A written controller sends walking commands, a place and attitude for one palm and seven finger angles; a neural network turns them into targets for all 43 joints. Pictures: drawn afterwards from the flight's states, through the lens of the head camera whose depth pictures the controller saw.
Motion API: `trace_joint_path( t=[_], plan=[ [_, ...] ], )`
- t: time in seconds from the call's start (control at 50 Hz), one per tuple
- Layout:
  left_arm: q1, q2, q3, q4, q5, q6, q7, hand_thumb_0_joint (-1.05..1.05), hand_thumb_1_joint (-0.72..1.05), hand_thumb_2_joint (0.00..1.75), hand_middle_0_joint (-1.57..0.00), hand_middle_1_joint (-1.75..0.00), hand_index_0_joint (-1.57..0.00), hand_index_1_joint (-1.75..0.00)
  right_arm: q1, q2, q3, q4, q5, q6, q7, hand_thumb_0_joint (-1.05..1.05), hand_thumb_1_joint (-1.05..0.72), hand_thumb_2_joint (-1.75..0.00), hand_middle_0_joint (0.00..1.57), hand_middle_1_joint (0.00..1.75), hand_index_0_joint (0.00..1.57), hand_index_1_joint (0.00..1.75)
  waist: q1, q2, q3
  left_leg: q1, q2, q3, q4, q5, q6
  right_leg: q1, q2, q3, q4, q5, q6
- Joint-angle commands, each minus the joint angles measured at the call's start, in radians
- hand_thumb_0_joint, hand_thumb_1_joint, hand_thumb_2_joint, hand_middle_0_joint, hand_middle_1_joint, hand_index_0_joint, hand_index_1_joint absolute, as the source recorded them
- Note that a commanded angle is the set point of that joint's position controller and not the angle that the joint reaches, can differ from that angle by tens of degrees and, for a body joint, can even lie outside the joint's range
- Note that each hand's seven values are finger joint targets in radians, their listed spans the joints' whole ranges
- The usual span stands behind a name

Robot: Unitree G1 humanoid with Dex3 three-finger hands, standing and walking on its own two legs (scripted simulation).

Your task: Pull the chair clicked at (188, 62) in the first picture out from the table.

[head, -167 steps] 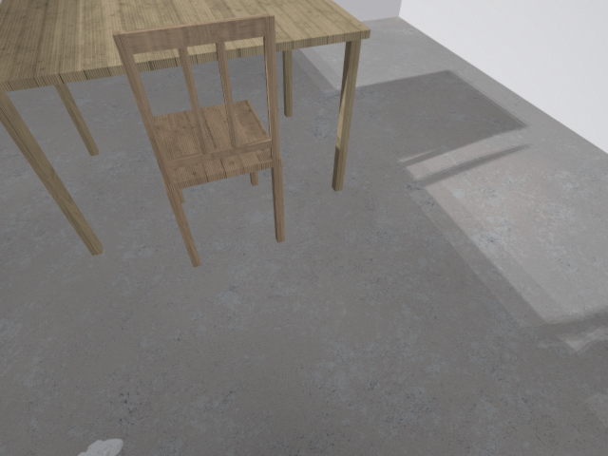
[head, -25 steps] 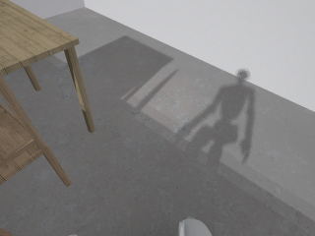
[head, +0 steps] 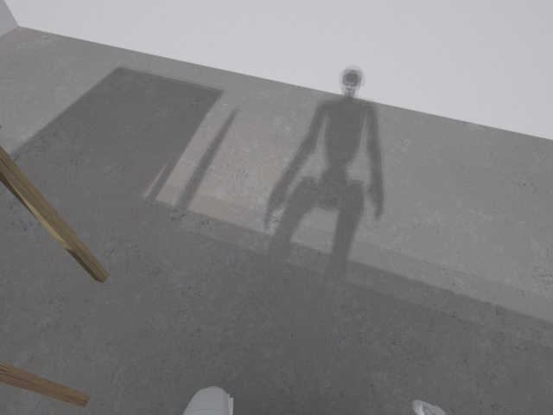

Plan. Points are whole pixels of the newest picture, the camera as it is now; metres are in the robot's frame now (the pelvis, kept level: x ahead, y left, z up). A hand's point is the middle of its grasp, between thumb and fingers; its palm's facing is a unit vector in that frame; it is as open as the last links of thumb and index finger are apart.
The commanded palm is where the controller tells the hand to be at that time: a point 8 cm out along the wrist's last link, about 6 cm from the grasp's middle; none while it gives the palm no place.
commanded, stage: walk to a spot facing it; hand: left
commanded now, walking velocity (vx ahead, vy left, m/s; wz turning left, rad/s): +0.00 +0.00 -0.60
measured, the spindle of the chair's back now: out of the picture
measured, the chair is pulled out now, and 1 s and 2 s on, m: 0.00 0.00 0.00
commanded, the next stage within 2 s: turn to face it in 2.00 s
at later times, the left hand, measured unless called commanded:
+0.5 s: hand (130, 401) +0.15 +0.25 -0.16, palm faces -0.26 -0.94 -0.21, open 7.4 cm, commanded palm none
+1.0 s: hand (207, 382) +0.19 +0.13 -0.14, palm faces -0.53 -0.81 -0.25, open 7.4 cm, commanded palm none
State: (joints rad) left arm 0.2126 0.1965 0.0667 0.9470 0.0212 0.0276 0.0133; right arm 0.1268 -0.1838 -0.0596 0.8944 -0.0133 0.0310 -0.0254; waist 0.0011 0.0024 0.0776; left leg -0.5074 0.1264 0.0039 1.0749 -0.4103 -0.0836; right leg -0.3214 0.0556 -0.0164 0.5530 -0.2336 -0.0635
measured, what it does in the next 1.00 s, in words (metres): steps on the spot, turning right: left foot, then right foot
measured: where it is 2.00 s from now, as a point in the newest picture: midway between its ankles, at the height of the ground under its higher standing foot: outside the picture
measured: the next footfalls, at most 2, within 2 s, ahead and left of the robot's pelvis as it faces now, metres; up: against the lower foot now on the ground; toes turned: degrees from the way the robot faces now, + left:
left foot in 0.16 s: +0.08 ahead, +0.17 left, +0.00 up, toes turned -2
right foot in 0.66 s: -0.01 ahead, -0.07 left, +0.00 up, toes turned -32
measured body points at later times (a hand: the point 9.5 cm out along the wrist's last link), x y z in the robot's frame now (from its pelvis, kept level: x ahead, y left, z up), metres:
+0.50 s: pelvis +0.02 +0.07 +0.01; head +0.06 +0.08 +0.46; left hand +0.17 +0.30 -0.14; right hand +0.00 -0.18 -0.12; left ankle +0.04 +0.17 -0.73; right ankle -0.05 -0.07 -0.66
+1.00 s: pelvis +0.00 +0.02 +0.01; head +0.02 -0.01 +0.46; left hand +0.21 +0.17 -0.12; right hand -0.08 -0.24 -0.14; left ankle +0.10 +0.16 -0.66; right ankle -0.04 -0.05 -0.73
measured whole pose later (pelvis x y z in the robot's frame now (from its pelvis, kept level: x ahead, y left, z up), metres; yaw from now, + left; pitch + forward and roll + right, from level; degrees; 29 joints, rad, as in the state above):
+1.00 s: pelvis +0.00 +0.02 +0.01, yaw -36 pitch +0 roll +1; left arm 0.18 0.19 0.05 0.90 0.01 0.02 0.00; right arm 0.16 -0.23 -0.06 0.92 -0.01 0.06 -0.02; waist 0.00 0.03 0.07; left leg -0.49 0.10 0.01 1.03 -0.38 -0.12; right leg -0.25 0.06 0.04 0.49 -0.24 -0.07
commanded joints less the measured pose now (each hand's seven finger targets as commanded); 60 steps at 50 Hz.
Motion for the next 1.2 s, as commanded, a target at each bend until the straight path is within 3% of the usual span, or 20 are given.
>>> trace_joint_path(
  t=[0.0,0.06,0.12,0.14,0.16,0.18,0.24,0.28,0.48,0.56,0.6,0.62,0.64,0.66,0.72,0.78,1.04,1.14,1.16,1.18],
  plan=[
    [-0.011,0.192,0.052,-0.102,0.008,-0.018,-0.003,0.00,0.90,0.90,-0.20,-0.30,-0.20,-0.30,0.074,-0.064,-0.009,-0.045,-0.004,-0.010,0.002,0.00,-0.90,-0.90,0.20,0.30,0.20,0.30,-0.002,-0.158,-0.100,0.098,-0.057,0.054,-0.196,0.026,-0.002,0.001,-0.202,0.263,-0.173,0.293,-0.108],
    [-0.001,0.209,0.060,-0.117,0.007,-0.009,-0.005,0.00,0.90,0.90,-0.20,-0.30,-0.20,-0.30,0.043,-0.081,-0.007,-0.071,0.005,-0.025,-0.005,0.00,-0.90,-0.90,0.20,0.30,0.20,0.30,0.016,-0.175,-0.158,0.150,-0.092,0.061,-0.345,0.011,0.003,0.080,-0.205,0.316,-0.105,0.414,-0.101],
    [-0.043,0.186,0.055,-0.141,-0.007,0.003,-0.006,0.00,0.90,0.90,-0.20,-0.30,-0.20,-0.30,0.132,-0.141,-0.019,-0.054,0.008,-0.041,-0.015,0.00,-0.90,-0.90,0.20,0.30,0.20,0.30,-0.042,-0.111,-0.208,0.417,-0.045,0.033,-0.656,0.201,0.024,-0.034,-0.146,0.286,0.026,0.328,-0.009],
    [-0.024,0.116,0.044,-0.162,-0.017,0.007,-0.011,0.00,0.90,0.90,-0.20,-0.30,-0.20,-0.30,0.151,-0.233,-0.035,-0.062,-0.003,-0.049,-0.015,0.00,-0.90,-0.90,0.20,0.30,0.20,0.30,-0.044,0.169,-0.220,0.531,0.197,-0.215,-0.763,0.315,0.093,-0.213,-0.018,0.172,0.206,-0.032,0.056],
    [-0.003,0.108,0.041,-0.174,-0.006,0.006,-0.017,0.00,0.90,0.90,-0.20,-0.30,-0.20,-0.30,0.133,-0.294,-0.044,-0.080,-0.009,-0.042,-0.011,0.00,-0.90,-0.90,0.20,0.30,0.20,0.30,-0.028,0.312,-0.179,0.498,0.388,-0.346,-0.772,0.512,0.194,-0.314,0.004,0.060,0.453,-0.387,0.102],
    [0.002,0.149,0.051,-0.148,0.005,0.012,-0.017,0.00,0.90,0.90,-0.20,-0.30,-0.20,-0.30,0.097,-0.254,-0.034,-0.085,-0.016,-0.039,-0.011,0.00,-0.90,-0.90,0.20,0.30,0.20,0.30,-0.024,0.199,-0.141,0.396,0.375,-0.294,-0.763,0.518,0.227,-0.283,-0.040,0.103,0.594,-0.355,0.110],
    [0.031,0.154,0.065,-0.119,0.008,0.022,-0.037,0.00,0.90,0.90,-0.20,-0.30,-0.20,-0.30,-0.026,-0.176,-0.008,-0.122,-0.012,-0.048,-0.015,0.00,-0.90,-0.90,0.20,0.30,0.20,0.30,0.036,0.179,-0.054,0.296,0.220,-0.061,-0.758,0.519,0.180,-0.273,-0.075,0.061,0.722,-0.203,0.128],
    [0.029,0.128,0.056,-0.117,0.003,0.028,-0.041,0.00,0.90,0.90,-0.20,-0.30,-0.20,-0.30,0.025,-0.171,-0.011,-0.103,-0.013,-0.050,-0.014,0.00,-0.90,-0.90,0.20,0.30,0.20,0.30,0.024,0.175,-0.070,0.362,0.185,0.016,-0.742,0.575,0.173,-0.275,-0.075,0.042,0.726,-0.161,0.142],
    [-0.111,0.081,0.031,-0.152,-0.002,0.032,-0.045,0.00,0.90,0.90,-0.20,-0.30,-0.20,-0.30,0.184,-0.197,-0.042,-0.021,-0.014,-0.041,-0.002,0.00,-0.90,-0.90,0.20,0.30,0.20,0.30,-0.055,0.187,-0.078,0.461,0.261,0.110,-0.718,0.596,0.212,-0.175,-0.118,-0.061,0.352,-0.219,0.138],
    [-0.097,0.077,0.028,-0.147,-0.002,0.016,-0.041,0.00,0.90,0.90,-0.20,-0.30,-0.20,-0.30,0.177,-0.218,-0.056,-0.005,-0.016,-0.037,0.007,0.00,-0.90,-0.90,0.20,0.30,0.20,0.30,-0.046,0.234,-0.106,0.453,0.276,0.163,-0.639,0.638,0.184,-0.071,-0.091,-0.092,0.168,-0.203,0.103],
    [-0.013,0.110,0.035,-0.126,-0.001,-0.002,-0.035,0.00,0.90,0.90,-0.20,-0.30,-0.20,-0.30,0.167,-0.217,-0.056,-0.006,-0.008,-0.036,0.011,0.00,-0.90,-0.90,0.20,0.30,0.20,0.30,0.008,0.153,-0.160,0.389,0.247,0.234,-0.471,0.589,0.108,0.124,-0.084,-0.096,-0.076,0.010,0.077],
    [0.066,0.201,0.050,-0.101,0.008,-0.018,-0.024,0.00,0.90,0.90,-0.20,-0.30,-0.20,-0.30,0.188,-0.179,-0.047,-0.018,0.003,-0.032,0.019,0.00,-0.90,-0.90,0.20,0.30,0.20,0.30,0.048,-0.068,-0.215,0.188,0.193,0.266,-0.269,0.384,0.044,0.354,-0.220,0.070,-0.176,0.231,0.025],
    [0.137,0.317,0.075,-0.082,0.008,-0.023,-0.006,0.00,0.90,0.90,-0.20,-0.30,-0.20,-0.30,0.125,-0.091,-0.018,-0.072,-0.002,-0.026,0.022,0.00,-0.90,-0.90,0.20,0.30,0.20,0.30,0.080,-0.337,-0.206,-0.090,0.033,0.241,-0.017,-0.195,-0.009,0.417,-0.458,0.413,-0.179,0.660,-0.076],
    [0.150,0.320,0.076,-0.076,-0.010,-0.015,0.006,0.00,0.90,0.90,-0.20,-0.30,-0.20,-0.30,0.092,-0.120,-0.019,-0.085,0.002,-0.010,0.005,0.00,-0.90,-0.90,0.20,0.30,0.20,0.30,0.089,-0.264,-0.219,-0.105,0.027,0.079,0.089,-0.247,0.001,0.368,-0.487,0.372,-0.153,0.748,-0.152],
    [-0.007,0.217,0.053,-0.108,-0.012,-0.013,0.011,0.00,0.90,0.90,-0.20,-0.30,-0.20,-0.30,0.075,-0.133,-0.026,-0.047,-0.005,0.002,0.002,0.00,-0.90,-0.90,0.20,0.30,0.20,0.30,0.024,-0.199,-0.094,-0.124,0.042,0.015,0.137,-0.043,-0.008,0.237,-0.336,0.258,-0.183,0.529,-0.101],
    [-0.042,0.187,0.039,-0.122,-0.013,-0.024,0.008,0.00,0.90,0.90,-0.20,-0.30,-0.20,-0.30,0.127,-0.129,-0.027,-0.011,-0.009,0.006,0.005,0.00,-0.90,-0.90,0.20,0.30,0.20,0.30,-0.012,-0.135,-0.109,-0.069,0.020,0.024,0.087,0.055,-0.026,0.213,-0.273,0.183,-0.171,0.591,-0.075],
    [0.006,0.224,0.054,-0.112,0.003,-0.010,0.002,0.00,0.90,0.90,-0.20,-0.30,-0.20,-0.30,-0.017,-0.121,-0.022,-0.079,0.005,-0.007,-0.002,0.00,-0.90,-0.90,0.20,0.30,0.20,0.30,0.027,-0.144,-0.113,0.057,-0.067,0.008,-0.221,-0.024,-0.005,0.154,-0.265,0.418,-0.171,0.404,-0.137],
    [-0.052,0.210,0.054,-0.123,-0.006,0.002,0.001,0.00,0.90,0.90,-0.20,-0.30,-0.20,-0.30,0.092,-0.126,-0.022,-0.054,0.015,-0.024,-0.016,0.00,-0.90,-0.90,0.20,0.30,0.20,0.30,-0.029,-0.134,-0.167,0.334,-0.095,0.011,-0.610,0.134,0.028,0.051,-0.189,0.440,-0.069,0.390,-0.055],
    [-0.052,0.170,0.047,-0.136,-0.015,0.006,-0.002,0.00,0.90,0.90,-0.20,-0.30,-0.20,-0.30,0.144,-0.169,-0.025,-0.045,0.011,-0.036,-0.022,0.00,-0.90,-0.90,0.20,0.30,0.20,0.30,-0.051,-0.013,-0.205,0.482,0.011,-0.073,-0.734,0.191,0.060,-0.053,-0.099,0.358,0.032,0.239,-0.002],
    [-0.022,0.114,0.037,-0.154,-0.023,0.009,-0.014,0.00,0.90,0.90,-0.20,-0.30,-0.20,-0.30,0.124,-0.262,-0.040,-0.062,-0.003,-0.039,-0.019,0.00,-0.90,-0.90,0.20,0.30,0.20,0.30,-0.032,0.274,-0.180,0.563,0.277,-0.327,-0.814,0.328,0.140,-0.266,0.042,0.190,0.242,-0.238,0.071]
  ],
)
